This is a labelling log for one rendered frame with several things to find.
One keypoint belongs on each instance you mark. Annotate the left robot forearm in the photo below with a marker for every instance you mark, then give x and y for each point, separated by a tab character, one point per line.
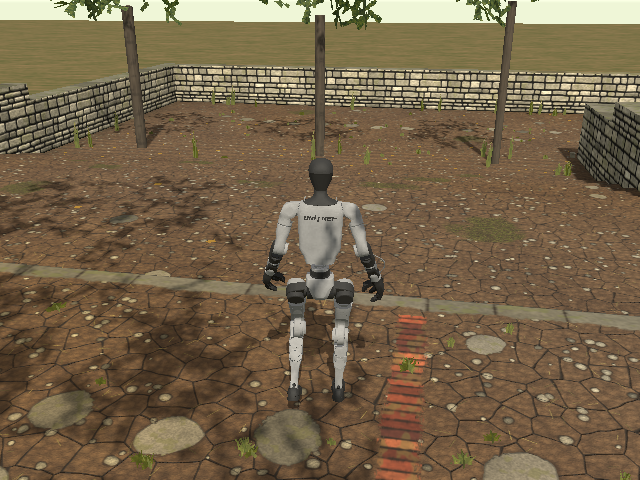
273	261

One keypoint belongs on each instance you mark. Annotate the right robot upper arm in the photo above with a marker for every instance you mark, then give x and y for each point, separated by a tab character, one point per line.
352	212

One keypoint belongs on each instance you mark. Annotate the right robot foot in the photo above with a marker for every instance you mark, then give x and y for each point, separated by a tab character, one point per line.
338	394

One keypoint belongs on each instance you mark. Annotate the robot left hand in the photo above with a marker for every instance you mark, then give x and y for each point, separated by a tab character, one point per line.
277	276

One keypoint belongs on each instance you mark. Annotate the robot right hand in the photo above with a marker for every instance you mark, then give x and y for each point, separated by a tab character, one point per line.
377	286

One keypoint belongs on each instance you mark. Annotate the right robot forearm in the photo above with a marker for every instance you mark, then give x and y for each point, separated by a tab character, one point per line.
370	265

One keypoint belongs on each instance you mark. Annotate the left robot upper arm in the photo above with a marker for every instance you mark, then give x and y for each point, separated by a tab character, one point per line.
288	211

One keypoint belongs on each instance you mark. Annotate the left robot shin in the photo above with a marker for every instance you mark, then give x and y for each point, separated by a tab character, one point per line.
295	355

